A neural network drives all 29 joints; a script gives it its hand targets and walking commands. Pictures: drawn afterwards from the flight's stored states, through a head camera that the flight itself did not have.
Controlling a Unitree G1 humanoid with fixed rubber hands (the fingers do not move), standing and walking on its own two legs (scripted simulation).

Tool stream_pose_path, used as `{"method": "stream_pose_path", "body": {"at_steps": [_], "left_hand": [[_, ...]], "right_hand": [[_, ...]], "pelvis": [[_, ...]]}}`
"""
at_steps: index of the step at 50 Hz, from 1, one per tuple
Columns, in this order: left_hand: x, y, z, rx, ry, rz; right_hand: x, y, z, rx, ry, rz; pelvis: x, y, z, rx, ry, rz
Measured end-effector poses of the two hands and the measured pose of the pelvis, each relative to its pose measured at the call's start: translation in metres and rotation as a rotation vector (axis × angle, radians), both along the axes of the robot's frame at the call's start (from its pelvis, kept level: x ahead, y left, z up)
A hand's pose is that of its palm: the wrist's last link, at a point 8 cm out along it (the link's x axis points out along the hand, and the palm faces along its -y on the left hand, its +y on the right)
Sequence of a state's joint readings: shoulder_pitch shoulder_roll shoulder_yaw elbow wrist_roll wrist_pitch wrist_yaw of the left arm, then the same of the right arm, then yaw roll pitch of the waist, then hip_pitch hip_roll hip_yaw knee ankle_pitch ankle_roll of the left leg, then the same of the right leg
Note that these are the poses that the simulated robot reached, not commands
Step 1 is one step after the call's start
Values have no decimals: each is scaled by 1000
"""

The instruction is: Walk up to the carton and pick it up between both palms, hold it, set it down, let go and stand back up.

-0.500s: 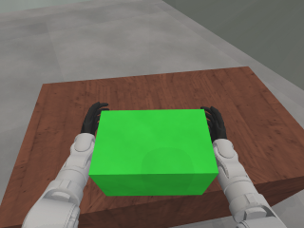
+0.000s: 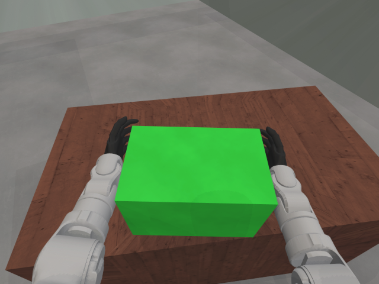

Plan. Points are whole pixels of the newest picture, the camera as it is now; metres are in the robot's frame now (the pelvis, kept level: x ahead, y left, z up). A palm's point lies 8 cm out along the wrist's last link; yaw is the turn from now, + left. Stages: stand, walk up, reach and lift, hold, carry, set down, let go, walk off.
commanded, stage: reach and lift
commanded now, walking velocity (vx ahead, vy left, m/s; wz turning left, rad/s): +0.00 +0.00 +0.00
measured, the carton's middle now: (194, 183) +0.33 -0.01 +0.05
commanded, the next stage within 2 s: hold in 1.68 s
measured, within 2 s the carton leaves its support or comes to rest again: neither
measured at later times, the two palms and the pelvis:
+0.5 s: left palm (102, 151) +0.37 +0.18 +0.12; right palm (275, 150) +0.35 -0.18 +0.12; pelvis +0.02 +0.00 +0.00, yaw +1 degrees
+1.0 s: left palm (93, 139) +0.36 +0.18 +0.17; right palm (279, 138) +0.36 -0.18 +0.15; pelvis -0.01 -0.01 +0.01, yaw +0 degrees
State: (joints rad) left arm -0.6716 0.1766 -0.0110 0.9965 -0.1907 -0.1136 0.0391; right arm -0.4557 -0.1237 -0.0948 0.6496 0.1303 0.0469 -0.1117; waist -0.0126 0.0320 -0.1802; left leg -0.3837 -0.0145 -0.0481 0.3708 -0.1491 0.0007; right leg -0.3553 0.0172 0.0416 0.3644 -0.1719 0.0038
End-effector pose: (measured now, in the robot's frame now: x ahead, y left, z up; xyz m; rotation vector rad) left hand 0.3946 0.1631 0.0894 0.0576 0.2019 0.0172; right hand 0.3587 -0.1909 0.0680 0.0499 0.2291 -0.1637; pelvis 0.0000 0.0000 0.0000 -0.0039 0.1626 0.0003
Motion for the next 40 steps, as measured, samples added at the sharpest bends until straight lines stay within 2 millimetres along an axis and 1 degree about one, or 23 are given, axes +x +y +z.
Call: {"method": "stream_pose_path", "body": {"at_steps": [7, 12, 20, 25, 33, 37, 40], "left_hand": [[-3, 12, 3, -25, -5, 29], [-7, 20, 12, -30, -12, 41], [-17, 20, 28, -39, -36, 56], [-26, 15, 33, -43, -32, 62], [-45, 12, 43, -48, -26, 76], [-49, 12, 51, -67, -26, 81], [-48, 13, 60, -73, -34, 87]], "right_hand": [[9, 10, 15, -10, -1, 32], [9, 18, 24, -18, -6, 43], [3, 18, 42, -35, -33, 56], [-5, 13, 48, -39, -32, 57], [-18, 9, 59, -45, -26, 73], [-19, 10, 65, -49, -27, 87], [-17, 10, 72, -42, -38, 99]], "pelvis": [[10, -3, 2, -3, -34, 8], [16, -2, 3, -10, -59, 21], [19, 3, 4, -17, -106, 25], [16, 4, 4, -17, -130, 19], [4, 1, 5, -15, -159, 4], [-3, -2, 6, -10, -162, 0], [-8, -5, 6, -6, -158, -2]]}}
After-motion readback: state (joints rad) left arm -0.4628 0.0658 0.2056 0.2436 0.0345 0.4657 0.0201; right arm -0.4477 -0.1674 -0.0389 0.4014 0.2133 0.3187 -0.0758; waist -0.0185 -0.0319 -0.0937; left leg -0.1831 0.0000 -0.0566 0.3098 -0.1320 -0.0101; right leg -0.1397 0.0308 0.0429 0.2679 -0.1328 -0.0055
